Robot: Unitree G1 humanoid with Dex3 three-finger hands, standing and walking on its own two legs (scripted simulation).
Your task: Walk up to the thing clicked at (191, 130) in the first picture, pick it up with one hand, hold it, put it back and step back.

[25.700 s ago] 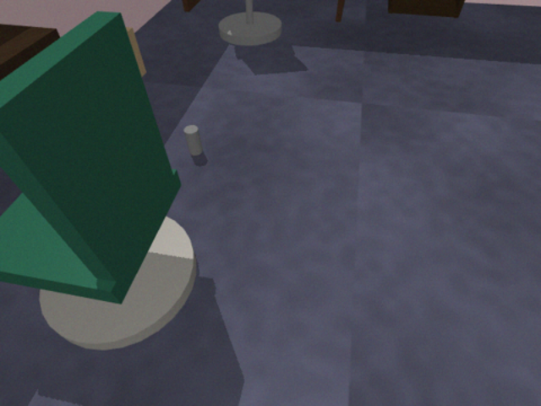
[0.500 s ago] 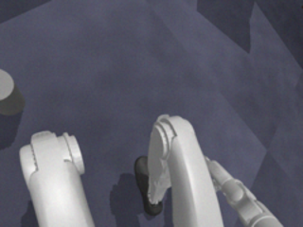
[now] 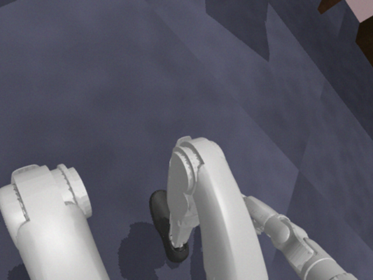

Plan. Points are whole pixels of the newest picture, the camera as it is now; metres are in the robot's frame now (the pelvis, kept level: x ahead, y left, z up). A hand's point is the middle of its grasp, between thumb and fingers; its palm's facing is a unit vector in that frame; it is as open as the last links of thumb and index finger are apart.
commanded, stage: close in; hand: left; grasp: from the side
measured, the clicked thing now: out of the picture +0.44 +0.31 -0.20
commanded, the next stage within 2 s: rest palm in 0.06 s
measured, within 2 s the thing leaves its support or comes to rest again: leaves its support in 1.00 s
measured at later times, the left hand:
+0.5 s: hand out of the picture +0.42 +0.30 -0.16, palm faces +0.40 -0.92 +0.00, open 15.4 cm
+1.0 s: hand out of the picture +0.44 +0.31 -0.16, palm faces +0.42 -0.91 -0.01, open 10.7 cm
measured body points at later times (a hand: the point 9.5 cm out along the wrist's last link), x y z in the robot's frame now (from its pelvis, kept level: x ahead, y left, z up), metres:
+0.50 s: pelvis +0.00 +0.00 +0.00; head +0.22 +0.19 +0.34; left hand +0.40 +0.35 -0.16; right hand +0.17 -0.24 -0.03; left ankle +0.08 +0.13 -0.24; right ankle +0.13 -0.13 -0.24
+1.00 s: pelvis +0.00 +0.01 +0.00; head +0.23 +0.19 +0.34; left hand +0.41 +0.35 -0.16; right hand +0.17 -0.24 -0.03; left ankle +0.08 +0.13 -0.24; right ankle +0.13 -0.13 -0.24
